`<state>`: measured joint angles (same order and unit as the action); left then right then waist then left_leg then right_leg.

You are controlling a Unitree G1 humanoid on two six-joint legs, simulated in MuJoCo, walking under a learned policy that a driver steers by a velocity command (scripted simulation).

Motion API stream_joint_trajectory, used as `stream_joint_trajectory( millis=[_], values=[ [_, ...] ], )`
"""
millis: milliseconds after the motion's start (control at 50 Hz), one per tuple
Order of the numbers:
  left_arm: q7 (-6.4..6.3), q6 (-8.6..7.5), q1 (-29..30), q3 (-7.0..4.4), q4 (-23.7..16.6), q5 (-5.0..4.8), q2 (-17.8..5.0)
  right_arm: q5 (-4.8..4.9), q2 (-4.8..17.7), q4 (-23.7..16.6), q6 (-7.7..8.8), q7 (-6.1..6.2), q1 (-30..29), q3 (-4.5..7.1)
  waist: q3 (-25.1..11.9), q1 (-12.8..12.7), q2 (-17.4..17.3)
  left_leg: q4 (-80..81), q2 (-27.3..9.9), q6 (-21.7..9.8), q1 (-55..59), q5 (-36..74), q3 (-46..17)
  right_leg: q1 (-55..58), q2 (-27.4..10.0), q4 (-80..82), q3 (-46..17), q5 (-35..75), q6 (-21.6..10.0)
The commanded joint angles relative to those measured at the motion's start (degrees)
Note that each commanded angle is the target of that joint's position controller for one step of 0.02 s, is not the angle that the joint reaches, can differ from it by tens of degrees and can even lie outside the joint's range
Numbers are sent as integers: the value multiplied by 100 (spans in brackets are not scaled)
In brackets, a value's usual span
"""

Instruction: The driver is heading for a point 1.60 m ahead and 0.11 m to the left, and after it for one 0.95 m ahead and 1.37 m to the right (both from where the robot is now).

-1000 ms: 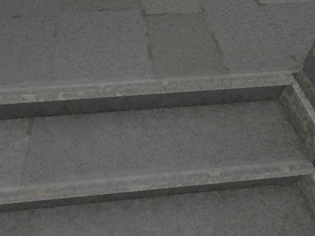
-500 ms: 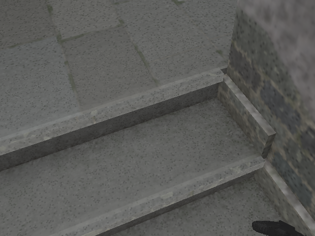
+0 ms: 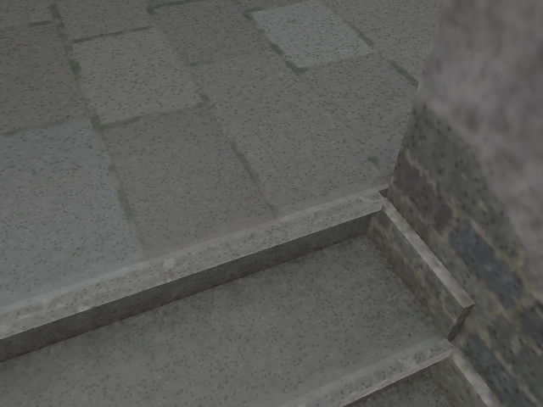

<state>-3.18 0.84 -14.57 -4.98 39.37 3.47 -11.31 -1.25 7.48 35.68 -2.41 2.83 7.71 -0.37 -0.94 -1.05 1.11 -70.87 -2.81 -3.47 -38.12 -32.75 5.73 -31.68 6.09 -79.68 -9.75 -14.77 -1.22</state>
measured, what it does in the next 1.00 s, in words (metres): climbs: right foot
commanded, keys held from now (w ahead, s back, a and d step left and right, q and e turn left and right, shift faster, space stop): no key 0.22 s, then w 0.78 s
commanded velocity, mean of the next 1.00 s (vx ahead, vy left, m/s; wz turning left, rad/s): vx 0.28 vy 0.00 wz -0.01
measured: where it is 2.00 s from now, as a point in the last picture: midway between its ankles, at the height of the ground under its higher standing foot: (278, 375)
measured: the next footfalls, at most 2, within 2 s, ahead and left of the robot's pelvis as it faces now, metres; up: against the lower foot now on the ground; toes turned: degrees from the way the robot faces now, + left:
right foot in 0.54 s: +0.22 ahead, -0.16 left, +0.00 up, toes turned -4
left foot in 1.12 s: +0.52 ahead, +0.07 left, +0.15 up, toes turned +7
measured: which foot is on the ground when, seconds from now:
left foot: down 0.00-0.54, up 0.56-1.00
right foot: up 0.00-0.52, down 0.54-1.00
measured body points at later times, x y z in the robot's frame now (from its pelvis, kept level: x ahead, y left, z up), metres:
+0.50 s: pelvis +0.09 -0.03 +0.09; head +0.10 -0.04 +0.54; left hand +0.28 +0.20 +0.01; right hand +0.13 -0.30 -0.04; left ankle +0.05 +0.09 -0.64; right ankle +0.17 -0.16 -0.62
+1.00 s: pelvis +0.28 -0.05 +0.11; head +0.29 -0.06 +0.56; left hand +0.17 +0.16 -0.03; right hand +0.52 -0.21 +0.04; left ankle +0.41 +0.06 -0.38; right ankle +0.18 -0.16 -0.64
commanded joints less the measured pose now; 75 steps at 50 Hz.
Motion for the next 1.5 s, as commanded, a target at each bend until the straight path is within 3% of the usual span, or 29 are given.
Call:
stream_joint_trajectory(
  millis=[20,100,220,360,440,480,500,540,560,580,600,640,760,780,880,940,1000,1060,1100,1120,1140,1160,1180,1220,1240,1300,1360,1400,1500],
  values=[
    [-157,55,-678,-22,-344,119,-206,-25,314,-401,209,93,-955,108,364,-458,-536,3903,-1014,-577,143,-116,-2603,-987,3,-1788,262,470,133],
    [-6,60,-109,64,-365,-57,-84,-37,594,45,506,89,131,213,173,-49,-352,3659,-1002,-759,1180,1467,-1926,-1407,128,-1821,289,611,145],
    [79,152,522,25,-447,3,-314,38,800,67,688,196,620,335,-114,235,-778,4241,-1161,-987,2704,1696,-1990,-1765,-88,-600,295,630,441],
    [297,22,1291,18,-913,-123,-388,-128,1280,327,775,273,1122,577,207,458,-652,5269,-1591,-1342,3352,-634,-3111,-2514,-785,293,218,307,553],
    [559,-39,903,256,-841,-408,-100,-189,1348,310,692,140,746,563,182,275,-990,5811,-752,-888,2419,-67,-1574,-271,-966,3436,1119,-984,392],
    [475,-55,758,200,-605,-462,-106,10,1224,467,646,120,979,540,443,502,-506,5725,-603,-870,1992,-65,-1284,1028,-502,4711,1991,-29,254],
    [375,-130,273,235,-480,-366,9,48,1318,593,677,4,1238,564,369,346,-450,5804,-990,-854,1793,498,-1471,1881,-631,4958,1730,780,-106],
    [237,-469,-970,88,-166,-150,-233,-3,817,654,716,-203,1045,403,-231,-282,121,4010,-170,-516,1696,1282,-666,3250,-940,5592,1160,394,-167],
    [92,-515,-1724,-95,-119,91,-970,138,455,390,663,-297,817,290,-537,-542,1267,2467,420,-177,544,845,-242,3967,-2253,6676,-1084,-1877,-453],
    [30,-468,-1809,-198,-77,13,-1290,94,913,257,590,-287,681,435,-217,-493,1724,1277,635,-149,-135,376,-889,3541,-2732,7405,-2775,-3067,-805],
    [75,-396,-1058,-15,-353,26,-926,-67,996,236,540,-327,483,446,8,-266,822,565,473,-174,-576,832,-1301,3442,-2729,7179,-2593,-3075,-881],
    [117,-495,-523,97,-413,-150,-665,-115,931,371,565,-452,659,434,86,74,452,384,281,-105,-588,1723,-1326,3065,-2232,7111,-1487,-1977,-723],
    [63,-759,-1382,304,218,-189,-92,-201,523,600,472,-394,553,317,-7,-70,539,-2385,539,256,-1309,2448,-1174,2439,-2014,6619,-135,504,-868],
    [11,-807,-1548,176,351,-334,-333,-75,542,413,454,-334,363,369,253,-58,579,-2509,552,281,-1972,2198,-1124,2512,-1963,6710,-89,331,-876],
    [13,-954,-2146,268,940,-255,-109,-68,15,-346,414,-15,-1101,87,795,-206,330,-5140,350,75,-4876,715,-1070,2892,-2327,6700,-329,-215,-1251],
    [-42,-753,-2109,261,1164,-293,-154,2,-97,-868,369,-119,-1642,-53,832,-31,240,-4018,-4,-44,-4339,753,-525,2253,-1941,7204,305,-503,-892],
    [-219,-687,-2107,131,1192,-348,-559,15,-61,-1040,236,-272,-1720,-70,726,-85,32,-2112,-442,-333,-2729,1005,30,2157,-2009,8277,602,1125,-988],
    [-184,-664,-1565,96,942,-392,-833,87,-250,-768,163,-205,-650,-41,-29,289,425,-1048,142,-697,-250,380,555,2260,-1853,7171,1531,6041,-720],
    [-19,-718,-1500,64,873,-488,-879,121,53,-373,204,-105,487,146,-917,682,800,301,817,-826,1210,481,532,2695,-1973,5167,1442,8797,-559],
    [139,-789,-1384,27,755,-554,-1001,19,418,-292,270,-77,1030,292,-1551,1031,930,1269,715,-932,2253,917,-189,2460,-1733,3861,1334,8357,-341],
    [308,-782,-1246,76,298,-661,-727,5,1184,-114,358,-97,1532,501,-1783,1158,-893,2474,-1046,-1725,3420,3252,-2931,279,-714,1209,1248,3928,81],
    [417,-749,-1468,48,314,-446,-427,107,1394,-115,289,-82,1398,535,-2474,913,-1586,4592,-1470,-1644,3008,3797,-5057,368,96,-659,202,-274,121],
    [398,-627,-1892,120,219,-331,134,95,1156,-159,343,-144,490,467,-1945,152,-1115,4616,-1586,-1514,2350,2921,-4707,-32,-157,-1737,-481,-151,185],
    [162,-330,-1478,91,-112,-158,192,29,330,160,337,-95,-87,312,-287,-232,-389,4200,-1193,-1020,941,778,-3596,-805,-537,-1867,260,231,113],
    [70,-222,-1345,139,-208,-101,334,-58,150,318,347,-52,-52,225,41,-296,-276,4104,-987,-880,537,1000,-2972,-844,-467,-1883,223,287,77],
    [-37,-108,-1405,177,-138,-185,502,-149,355,613,576,-18,137,238,25,-358,-306,3974,-891,-1020,519,3519,-1904,-899,-103,-2452,282,269,34],
    [-133,-86,-1038,218,-259,-152,553,-71,420,869,719,-7,631,265,11,-266,-122,4186,-744,-811,1366,4270,-1366,-1443,-195,-1679,120,130,146],
    [-177,117,-999,147,-246,-95,230,40,448,859,804,52,727,246,-139,-197,-251,4556,-706,-810,1891,4638,-1226,-1402,-183,-917,497,48,322],
    [-109,266,-581,279,88,-471,470,-37,450,689,786,125,880,237,-389,258,-736,4929,-548,-191,2730,5894,-598,444,-573,2847,1352,-246,482]
  ],
)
